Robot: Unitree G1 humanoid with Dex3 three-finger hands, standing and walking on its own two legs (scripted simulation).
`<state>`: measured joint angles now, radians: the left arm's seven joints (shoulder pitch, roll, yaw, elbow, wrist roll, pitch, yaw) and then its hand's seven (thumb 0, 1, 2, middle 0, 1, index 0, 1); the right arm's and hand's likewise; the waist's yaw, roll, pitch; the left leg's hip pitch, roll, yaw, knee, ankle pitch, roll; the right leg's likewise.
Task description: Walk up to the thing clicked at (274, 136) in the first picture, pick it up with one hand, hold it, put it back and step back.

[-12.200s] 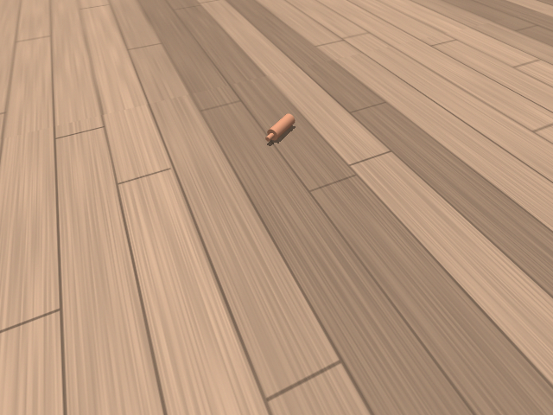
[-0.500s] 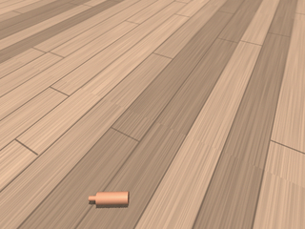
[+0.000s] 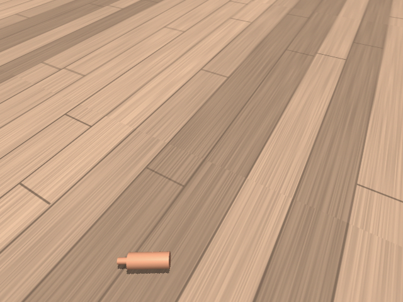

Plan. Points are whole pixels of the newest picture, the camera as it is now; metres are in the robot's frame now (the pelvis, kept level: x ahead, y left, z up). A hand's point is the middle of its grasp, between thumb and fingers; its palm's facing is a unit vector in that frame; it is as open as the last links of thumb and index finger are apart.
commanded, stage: stand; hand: left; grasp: from above
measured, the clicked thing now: (143, 260) +0.45 +0.29 -0.74
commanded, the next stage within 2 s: rise first in 1.16 s
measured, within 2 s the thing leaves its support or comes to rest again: neither
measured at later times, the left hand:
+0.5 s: hand out of the picture +0.06 +0.25 -0.16, palm faces -0.04 -0.94 -0.34, open 7.4 cm
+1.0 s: hand out of the picture +0.07 +0.25 -0.16, palm faces -0.04 -0.94 -0.34, open 7.4 cm
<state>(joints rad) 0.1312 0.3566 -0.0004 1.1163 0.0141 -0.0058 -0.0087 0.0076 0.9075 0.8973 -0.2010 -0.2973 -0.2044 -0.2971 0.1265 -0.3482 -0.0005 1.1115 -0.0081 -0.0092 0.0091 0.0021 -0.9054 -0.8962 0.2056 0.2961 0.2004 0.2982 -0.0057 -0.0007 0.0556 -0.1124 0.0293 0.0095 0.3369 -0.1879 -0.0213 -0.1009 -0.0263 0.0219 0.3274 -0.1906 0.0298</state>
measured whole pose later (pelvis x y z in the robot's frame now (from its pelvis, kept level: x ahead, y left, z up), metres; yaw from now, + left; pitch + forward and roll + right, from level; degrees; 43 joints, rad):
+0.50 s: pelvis +0.00 +0.00 +0.00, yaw +0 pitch -2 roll +0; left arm 0.13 0.36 0.00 1.12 0.01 -0.01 -0.01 0.01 0.91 0.90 -0.20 -0.30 -0.20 -0.30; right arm 0.13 -0.35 0.00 1.11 -0.01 -0.01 0.01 0.00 -0.91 -0.90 0.21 0.30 0.20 0.30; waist -0.01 0.00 0.06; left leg -0.12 0.03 0.01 0.34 -0.19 -0.02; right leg -0.11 -0.03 0.02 0.33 -0.19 0.03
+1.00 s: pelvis +0.00 +0.00 +0.00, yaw +0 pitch -2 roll +0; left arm 0.13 0.35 0.00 1.11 0.01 -0.01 -0.01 0.01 0.91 0.90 -0.20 -0.30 -0.20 -0.30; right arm 0.12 -0.35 0.00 1.11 -0.01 -0.01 0.01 0.00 -0.91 -0.90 0.21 0.30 0.20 0.30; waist 0.00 0.00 0.06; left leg -0.11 0.03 0.01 0.33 -0.19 -0.02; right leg -0.10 -0.03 0.02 0.33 -0.20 0.03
